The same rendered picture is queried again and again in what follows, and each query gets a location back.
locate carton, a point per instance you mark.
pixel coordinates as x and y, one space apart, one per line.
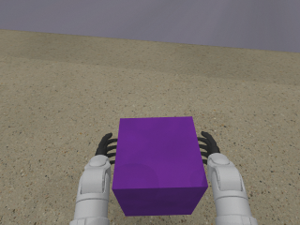
158 168

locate right robot hand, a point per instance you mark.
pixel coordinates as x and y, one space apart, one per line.
211 145

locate left robot hand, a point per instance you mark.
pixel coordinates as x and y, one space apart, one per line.
103 147

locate left robot forearm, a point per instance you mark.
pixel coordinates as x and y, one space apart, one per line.
93 194

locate right robot forearm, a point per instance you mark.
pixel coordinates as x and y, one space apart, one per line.
229 192

